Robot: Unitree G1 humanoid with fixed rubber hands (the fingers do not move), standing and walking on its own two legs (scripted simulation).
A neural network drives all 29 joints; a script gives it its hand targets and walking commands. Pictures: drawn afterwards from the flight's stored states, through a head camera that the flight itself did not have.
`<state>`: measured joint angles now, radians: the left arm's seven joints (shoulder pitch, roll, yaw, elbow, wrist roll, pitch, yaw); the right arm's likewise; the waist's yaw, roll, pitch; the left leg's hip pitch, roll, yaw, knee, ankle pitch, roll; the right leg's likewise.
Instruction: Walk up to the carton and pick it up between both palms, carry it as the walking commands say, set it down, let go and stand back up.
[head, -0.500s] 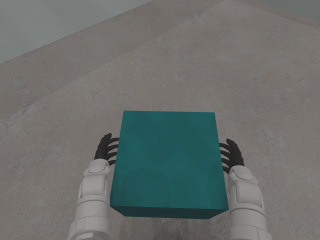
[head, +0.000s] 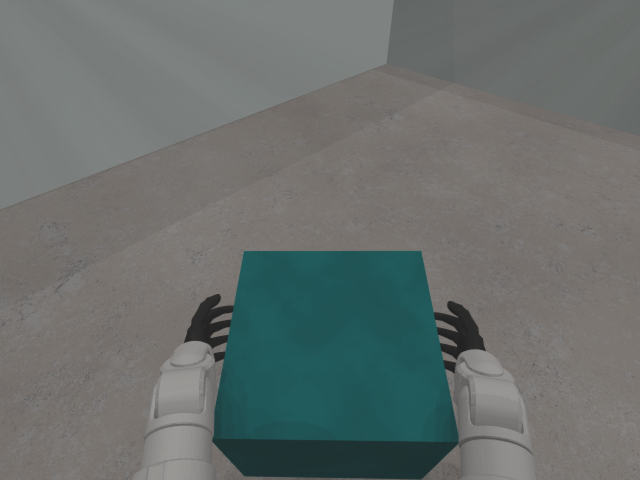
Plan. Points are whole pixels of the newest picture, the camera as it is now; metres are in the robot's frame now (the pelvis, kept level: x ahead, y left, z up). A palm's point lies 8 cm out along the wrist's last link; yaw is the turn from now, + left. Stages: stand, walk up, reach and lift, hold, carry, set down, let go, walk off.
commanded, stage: reach and lift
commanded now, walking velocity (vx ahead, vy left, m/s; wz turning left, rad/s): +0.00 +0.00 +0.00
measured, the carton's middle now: (332, 364) +0.33 -0.03 -0.04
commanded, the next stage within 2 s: hold in 1.16 s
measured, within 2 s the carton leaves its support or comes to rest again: neither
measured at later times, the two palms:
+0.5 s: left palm (182, 360) +0.29 +0.17 +0.05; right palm (460, 359) +0.27 -0.18 +0.05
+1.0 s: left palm (177, 364) +0.29 +0.17 +0.05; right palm (453, 353) +0.28 -0.18 +0.05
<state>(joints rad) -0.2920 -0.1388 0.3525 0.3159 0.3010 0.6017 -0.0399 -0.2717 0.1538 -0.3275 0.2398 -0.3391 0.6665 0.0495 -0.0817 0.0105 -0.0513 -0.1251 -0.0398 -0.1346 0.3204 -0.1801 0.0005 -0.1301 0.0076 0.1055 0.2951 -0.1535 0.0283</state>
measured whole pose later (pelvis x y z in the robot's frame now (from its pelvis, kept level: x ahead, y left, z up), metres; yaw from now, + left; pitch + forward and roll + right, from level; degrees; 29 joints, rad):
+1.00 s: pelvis +0.00 +0.00 +0.00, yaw -1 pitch -4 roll +0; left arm -0.21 -0.14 0.31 0.16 0.29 0.72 -0.04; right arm -0.22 0.14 -0.25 0.16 -0.31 0.74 0.04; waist -0.01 0.01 -0.01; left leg -0.01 -0.03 -0.12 0.26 -0.17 0.00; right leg -0.03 0.01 0.11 0.26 -0.15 0.02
